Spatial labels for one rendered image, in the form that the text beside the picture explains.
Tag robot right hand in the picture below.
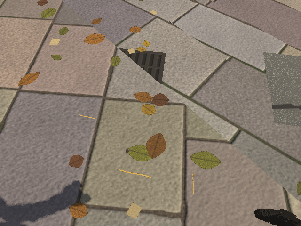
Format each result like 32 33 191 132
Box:
254 208 301 226

